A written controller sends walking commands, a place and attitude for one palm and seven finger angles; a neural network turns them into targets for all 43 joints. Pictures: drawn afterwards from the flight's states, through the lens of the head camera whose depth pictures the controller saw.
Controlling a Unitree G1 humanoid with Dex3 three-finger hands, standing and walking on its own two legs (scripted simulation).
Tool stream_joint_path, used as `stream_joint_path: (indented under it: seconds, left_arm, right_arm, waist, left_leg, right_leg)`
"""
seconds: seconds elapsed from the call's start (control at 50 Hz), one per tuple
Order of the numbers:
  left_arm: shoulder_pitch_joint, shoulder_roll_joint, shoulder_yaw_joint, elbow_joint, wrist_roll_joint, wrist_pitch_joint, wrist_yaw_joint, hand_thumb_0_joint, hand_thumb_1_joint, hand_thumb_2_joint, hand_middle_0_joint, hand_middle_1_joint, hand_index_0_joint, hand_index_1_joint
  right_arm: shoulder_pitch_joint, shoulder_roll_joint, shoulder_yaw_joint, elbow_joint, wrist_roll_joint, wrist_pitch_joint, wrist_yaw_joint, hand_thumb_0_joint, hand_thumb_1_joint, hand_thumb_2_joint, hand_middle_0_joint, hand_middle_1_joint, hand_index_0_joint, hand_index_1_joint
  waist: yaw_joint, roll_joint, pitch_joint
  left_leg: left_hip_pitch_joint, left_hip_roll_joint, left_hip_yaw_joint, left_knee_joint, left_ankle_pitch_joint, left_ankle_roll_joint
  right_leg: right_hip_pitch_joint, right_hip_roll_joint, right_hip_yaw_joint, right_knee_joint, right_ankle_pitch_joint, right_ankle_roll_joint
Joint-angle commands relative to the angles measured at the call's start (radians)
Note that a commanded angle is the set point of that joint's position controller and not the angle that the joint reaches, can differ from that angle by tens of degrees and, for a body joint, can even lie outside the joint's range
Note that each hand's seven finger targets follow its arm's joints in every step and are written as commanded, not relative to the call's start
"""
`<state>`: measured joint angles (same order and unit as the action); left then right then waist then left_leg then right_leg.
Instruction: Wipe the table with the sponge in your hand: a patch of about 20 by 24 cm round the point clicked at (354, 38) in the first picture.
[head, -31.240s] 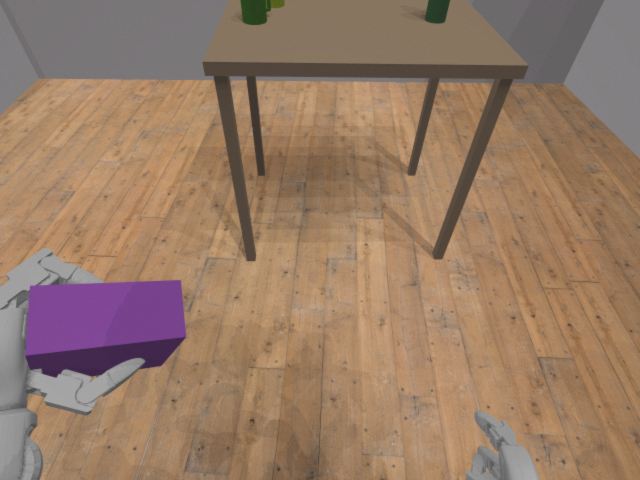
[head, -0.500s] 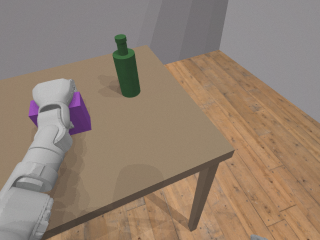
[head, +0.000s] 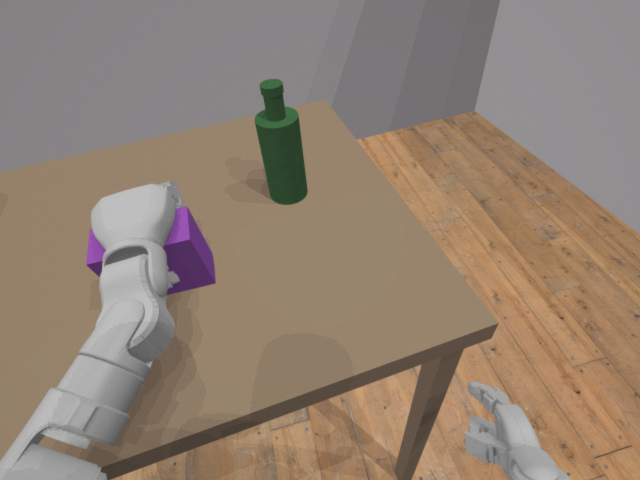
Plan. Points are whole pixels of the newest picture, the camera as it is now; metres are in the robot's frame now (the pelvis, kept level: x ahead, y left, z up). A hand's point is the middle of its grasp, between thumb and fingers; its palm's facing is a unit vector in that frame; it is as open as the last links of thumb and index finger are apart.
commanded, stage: wipe back along the third lane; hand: left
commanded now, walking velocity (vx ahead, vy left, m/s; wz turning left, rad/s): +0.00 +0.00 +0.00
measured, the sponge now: (163, 265) +0.35 +0.27 +0.09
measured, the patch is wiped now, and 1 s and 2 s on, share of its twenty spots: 1.00 1.00 1.00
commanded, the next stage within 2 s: slide back across to the middle lane in 0.82 s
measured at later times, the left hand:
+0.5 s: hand (163, 276) +0.29 +0.23 +0.14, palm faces +0.18 -0.07 -0.98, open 9.8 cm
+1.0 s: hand (169, 309) +0.25 +0.20 +0.14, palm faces +0.24 -0.13 -0.96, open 9.7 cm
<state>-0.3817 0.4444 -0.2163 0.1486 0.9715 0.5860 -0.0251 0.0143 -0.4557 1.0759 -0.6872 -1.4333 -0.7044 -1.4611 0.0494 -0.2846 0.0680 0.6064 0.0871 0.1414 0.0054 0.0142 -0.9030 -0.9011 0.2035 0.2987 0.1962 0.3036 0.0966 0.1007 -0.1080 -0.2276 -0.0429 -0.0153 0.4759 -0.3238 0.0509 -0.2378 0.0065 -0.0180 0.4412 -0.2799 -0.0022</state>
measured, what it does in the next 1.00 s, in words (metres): stands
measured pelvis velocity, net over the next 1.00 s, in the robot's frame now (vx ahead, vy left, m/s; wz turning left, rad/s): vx -0.02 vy -0.03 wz -0.04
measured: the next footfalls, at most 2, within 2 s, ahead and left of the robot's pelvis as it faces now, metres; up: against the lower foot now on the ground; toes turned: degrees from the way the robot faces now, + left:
none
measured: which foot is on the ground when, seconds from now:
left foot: down 0.00-1.00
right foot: down 0.00-1.00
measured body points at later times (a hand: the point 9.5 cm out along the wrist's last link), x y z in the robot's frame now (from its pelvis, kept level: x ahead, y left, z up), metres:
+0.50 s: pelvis -0.02 -0.01 +0.00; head -0.04 -0.05 +0.45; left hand +0.28 +0.23 +0.19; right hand +0.21 -0.23 -0.09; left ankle -0.05 +0.08 -0.74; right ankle -0.04 -0.12 -0.74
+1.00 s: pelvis -0.02 -0.03 +0.00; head -0.05 -0.08 +0.44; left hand +0.23 +0.20 +0.19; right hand +0.21 -0.24 -0.08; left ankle -0.05 +0.08 -0.74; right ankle -0.04 -0.12 -0.74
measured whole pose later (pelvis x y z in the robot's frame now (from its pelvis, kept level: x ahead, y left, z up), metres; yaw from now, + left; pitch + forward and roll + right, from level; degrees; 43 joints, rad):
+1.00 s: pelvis -0.02 -0.03 +0.00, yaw -2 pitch +0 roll +0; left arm 0.01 0.41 -0.18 -0.28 0.93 0.62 0.04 0.03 -0.44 1.06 -0.62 -1.47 -0.73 -1.40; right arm 0.04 -0.28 0.07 0.60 0.08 0.15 0.01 0.02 -0.90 -0.90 0.20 0.30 0.20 0.30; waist 0.11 0.11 -0.08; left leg -0.18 0.00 0.01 0.50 -0.32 0.01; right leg -0.22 0.05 0.01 0.50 -0.28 -0.04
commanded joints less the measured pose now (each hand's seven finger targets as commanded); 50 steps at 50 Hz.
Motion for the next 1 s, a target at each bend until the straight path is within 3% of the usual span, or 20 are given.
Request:
stream_joint_path:
  seconds: [0.0,0.06,0.12,0.16,0.32,0.34,0.38,0.44,0.46,0.54,0.56,0.64,0.68,0.74,0.8,0.86,0.9,0.94,0.96,0.98]
  left_arm:
    - [0.062,-0.012,-0.010,-0.124,-0.084,0.017,-0.066,0.000,0.100,1.300,-1.200,-1.600,-1.200,-1.600]
    - [0.086,0.001,0.000,-0.169,-0.083,0.043,-0.067,0.000,0.100,1.300,-1.200,-1.600,-1.200,-1.600]
    - [0.096,0.012,0.008,-0.196,-0.080,0.056,-0.063,0.000,0.100,1.300,-1.200,-1.600,-1.200,-1.600]
    - [0.105,-0.019,-0.018,-0.230,-0.076,0.066,-0.063,0.000,0.100,1.300,-1.200,-1.600,-1.200,-1.600]
    - [0.116,0.004,-0.002,-0.230,-0.074,0.073,-0.042,0.000,0.100,1.300,-1.200,-1.600,-1.200,-1.600]
    - [0.130,0.030,0.031,-0.246,-0.075,0.076,-0.038,0.000,0.100,1.300,-1.200,-1.600,-1.200,-1.600]
    - [0.117,-0.005,-0.006,-0.233,-0.081,0.079,-0.038,0.000,0.100,1.300,-1.200,-1.600,-1.200,-1.600]
    - [0.149,0.020,0.024,-0.237,-0.076,0.083,-0.033,0.000,0.100,1.300,-1.200,-1.600,-1.200,-1.600]
    - [0.139,-0.022,-0.020,-0.273,-0.081,0.083,-0.036,0.000,0.100,1.300,-1.200,-1.600,-1.200,-1.600]
    - [0.198,0.022,0.032,-0.260,-0.088,0.079,-0.029,0.000,0.100,1.300,-1.200,-1.600,-1.200,-1.600]
    - [0.187,-0.021,-0.011,-0.296,-0.092,0.081,-0.031,0.000,0.100,1.300,-1.200,-1.600,-1.200,-1.600]
    - [0.243,0.009,0.029,-0.309,-0.097,0.076,-0.023,0.000,0.100,1.300,-1.200,-1.600,-1.200,-1.600]
    - [0.277,-0.035,-0.006,-0.321,-0.104,0.072,-0.021,0.000,0.100,1.300,-1.200,-1.600,-1.200,-1.600]
    - [0.312,-0.012,0.020,-0.368,-0.101,0.067,-0.015,0.000,0.100,1.300,-1.200,-1.600,-1.200,-1.600]
    - [0.351,-0.054,-0.017,-0.387,-0.108,0.061,-0.010,0.000,0.100,1.300,-1.200,-1.600,-1.200,-1.600]
    - [0.397,-0.031,0.009,-0.444,-0.107,0.062,0.001,0.000,0.100,1.300,-1.200,-1.600,-1.200,-1.600]
    - [0.385,-0.037,0.005,-0.429,-0.109,0.059,0.006,0.000,0.100,1.300,-1.200,-1.600,-1.200,-1.600]
    - [0.401,0.055,0.099,-0.484,-0.105,0.057,0.020,0.000,0.100,1.300,-1.200,-1.600,-1.200,-1.600]
    - [0.375,0.046,0.086,-0.502,-0.100,0.061,0.024,0.000,0.100,1.300,-1.200,-1.600,-1.200,-1.600]
    - [0.395,0.044,0.090,-0.479,-0.107,0.059,0.026,0.000,0.100,1.300,-1.200,-1.600,-1.200,-1.600]
  right_arm:
    - [-0.149,-0.100,-0.038,-0.167,0.002,-0.052,0.006,0.000,-0.900,-0.900,0.200,0.300,0.200,0.300]
    - [-0.166,-0.097,-0.033,-0.176,0.003,-0.052,0.007,0.000,-0.900,-0.900,0.200,0.300,0.200,0.300]
    - [-0.177,-0.097,-0.034,-0.169,0.003,-0.046,0.003,0.000,-0.900,-0.900,0.200,0.300,0.200,0.300]
    - [-0.182,-0.094,-0.030,-0.183,0.004,-0.051,0.004,0.000,-0.900,-0.900,0.200,0.300,0.200,0.300]
    - [-0.199,-0.095,-0.031,-0.169,0.002,-0.046,-0.011,0.000,-0.900,-0.900,0.200,0.300,0.200,0.300]
    - [-0.217,-0.094,-0.031,-0.174,0.002,-0.046,-0.010,0.000,-0.900,-0.900,0.200,0.300,0.200,0.300]
    - [-0.206,-0.092,-0.028,-0.174,0.003,-0.047,-0.015,0.000,-0.900,-0.900,0.200,0.300,0.200,0.300]
    - [-0.224,-0.096,-0.029,-0.173,0.003,-0.046,-0.015,0.000,-0.900,-0.900,0.200,0.300,0.200,0.300]
    - [-0.213,-0.091,-0.027,-0.191,0.003,-0.051,-0.014,0.000,-0.900,-0.900,0.200,0.300,0.200,0.300]
    - [-0.229,-0.096,-0.031,-0.175,0.004,-0.050,-0.014,0.000,-0.900,-0.900,0.200,0.300,0.200,0.300]
    - [-0.219,-0.091,-0.029,-0.190,0.004,-0.054,-0.014,0.000,-0.900,-0.900,0.200,0.300,0.200,0.300]
    - [-0.233,-0.093,-0.032,-0.183,0.003,-0.051,-0.014,0.000,-0.900,-0.900,0.200,0.300,0.200,0.300]
    - [-0.222,-0.088,-0.034,-0.187,0.004,-0.055,-0.011,0.000,-0.900,-0.900,0.200,0.300,0.200,0.300]
    - [-0.238,-0.091,-0.037,-0.190,0.003,-0.054,-0.005,0.000,-0.900,-0.900,0.200,0.300,0.200,0.300]
    - [-0.223,-0.089,-0.039,-0.187,0.002,-0.051,-0.002,0.000,-0.900,-0.900,0.200,0.300,0.200,0.300]
    - [-0.223,-0.084,-0.039,-0.202,-0.001,-0.056,0.002,0.000,-0.900,-0.900,0.200,0.300,0.200,0.300]
    - [-0.219,-0.088,-0.038,-0.185,-0.002,-0.047,-0.002,0.000,-0.900,-0.900,0.200,0.300,0.200,0.300]
    - [-0.243,-0.086,-0.039,-0.190,-0.006,-0.048,-0.004,0.000,-0.900,-0.900,0.200,0.300,0.200,0.300]
    - [-0.225,-0.084,-0.035,-0.201,-0.009,-0.049,-0.009,0.000,-0.900,-0.900,0.200,0.300,0.200,0.300]
    - [-0.227,-0.080,-0.037,-0.189,-0.009,-0.046,-0.011,0.000,-0.900,-0.900,0.200,0.300,0.200,0.300]
  waist:
    - [-0.010,-0.159,-0.194]
    - [-0.006,-0.195,-0.171]
    - [-0.005,-0.176,-0.130]
    - [-0.002,-0.183,-0.141]
    - [0.002,-0.162,-0.092]
    - [0.008,-0.159,-0.099]
    - [-0.002,-0.168,-0.078]
    - [0.006,-0.161,-0.068]
    - [0.007,-0.164,-0.092]
    - [0.008,-0.170,-0.056]
    - [0.008,-0.163,-0.070]
    - [0.012,-0.173,-0.043]
    - [0.010,-0.175,-0.046]
    - [0.016,-0.175,-0.050]
    - [0.010,-0.190,-0.044]
    - [0.023,-0.209,-0.069]
    - [0.010,-0.198,-0.032]
    - [0.030,-0.184,-0.056]
    - [0.030,-0.193,-0.088]
    - [0.027,-0.180,-0.053]
  left_leg:
    - [0.071,0.035,-0.003,0.011,0.649,-0.026]
    - [0.046,0.032,0.003,0.006,0.593,-0.022]
    - [0.037,0.034,0.002,-0.010,0.537,-0.025]
    - [0.036,0.030,0.003,-0.007,0.512,-0.019]
    - [0.016,0.026,0.005,-0.034,0.364,-0.020]
    - [0.017,0.026,0.003,-0.037,0.354,-0.020]
    - [0.007,0.026,0.006,-0.038,0.328,-0.017]
    - [0.004,0.025,0.005,-0.046,0.297,-0.019]
    - [0.003,0.020,0.011,-0.041,0.302,-0.013]
    - [-0.005,0.023,0.007,-0.043,0.276,-0.016]
    - [-0.004,0.019,0.016,-0.039,0.281,-0.011]
    - [-0.006,0.023,0.007,-0.044,0.261,-0.012]
    - [0.000,0.023,0.012,-0.038,0.284,-0.011]
    - [0.004,0.023,0.006,-0.038,0.280,-0.010]
    - [0.002,0.022,0.015,-0.033,0.291,-0.009]
    - [0.004,0.017,0.020,-0.016,0.313,-0.005]
    - [0.001,0.020,0.018,-0.022,0.305,-0.009]
    - [0.016,0.017,0.009,-0.018,0.305,-0.010]
    - [0.013,0.013,0.020,-0.011,0.332,-0.007]
    - [0.015,0.018,0.017,-0.016,0.331,-0.010]
  right_leg:
    - [0.157,0.022,-0.019,0.042,0.578,-0.056]
    - [0.162,0.021,-0.014,0.044,0.558,-0.055]
    - [0.139,0.024,-0.013,0.037,0.498,-0.057]
    - [0.137,0.025,-0.016,0.042,0.472,-0.059]
    - [0.114,0.029,-0.004,0.020,0.339,-0.060]
    - [0.119,0.034,0.007,0.018,0.330,-0.064]
    - [0.107,0.029,-0.001,0.012,0.303,-0.060]
    - [0.103,0.035,0.016,0.005,0.270,-0.062]
    - [0.118,0.028,0.004,0.010,0.273,-0.058]
    - [0.107,0.035,0.028,0.000,0.261,-0.058]
    - [0.116,0.028,0.015,0.003,0.264,-0.053]
    - [0.103,0.037,0.036,-0.006,0.243,-0.056]
    - [0.112,0.033,0.021,0.000,0.270,-0.053]
    - [0.112,0.040,0.044,-0.002,0.269,-0.058]
    - [0.120,0.034,0.033,0.000,0.294,-0.051]
    - [0.142,0.034,0.047,0.013,0.329,-0.051]
    - [0.122,0.036,0.053,0.005,0.329,-0.051]
    - [0.133,0.044,0.090,0.005,0.328,-0.059]
    - [0.161,0.032,0.072,0.020,0.357,-0.055]
    - [0.145,0.034,0.071,0.013,0.354,-0.056]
